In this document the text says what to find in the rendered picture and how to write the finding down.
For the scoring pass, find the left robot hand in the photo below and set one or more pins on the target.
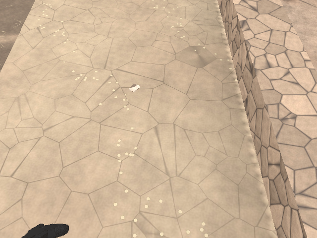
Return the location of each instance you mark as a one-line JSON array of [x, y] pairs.
[[47, 231]]

